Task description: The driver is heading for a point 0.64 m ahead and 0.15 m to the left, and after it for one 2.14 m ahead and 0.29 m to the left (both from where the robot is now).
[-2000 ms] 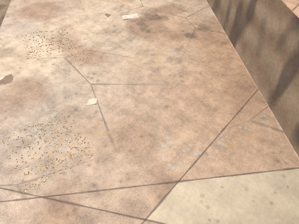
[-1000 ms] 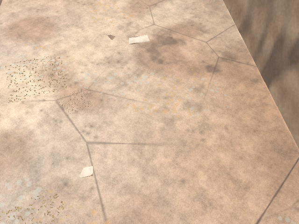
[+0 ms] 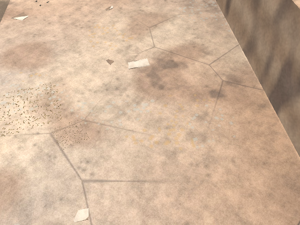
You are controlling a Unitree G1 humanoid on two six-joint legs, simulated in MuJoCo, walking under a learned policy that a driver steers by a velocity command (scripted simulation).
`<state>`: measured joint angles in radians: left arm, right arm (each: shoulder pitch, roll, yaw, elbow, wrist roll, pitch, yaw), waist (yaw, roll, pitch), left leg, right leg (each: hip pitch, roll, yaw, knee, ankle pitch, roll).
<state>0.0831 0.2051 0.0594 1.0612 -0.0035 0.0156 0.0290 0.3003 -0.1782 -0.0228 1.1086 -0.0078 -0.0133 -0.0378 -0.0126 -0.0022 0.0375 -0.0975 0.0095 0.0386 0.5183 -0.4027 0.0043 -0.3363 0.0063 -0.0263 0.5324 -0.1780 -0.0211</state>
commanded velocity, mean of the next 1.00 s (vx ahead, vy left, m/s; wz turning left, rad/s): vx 0.20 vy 0.00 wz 0.08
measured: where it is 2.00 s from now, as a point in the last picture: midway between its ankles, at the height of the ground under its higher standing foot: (116, 167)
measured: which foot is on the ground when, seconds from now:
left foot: down 0.00-0.66, up 0.68-1.00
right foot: down 0.00-1.00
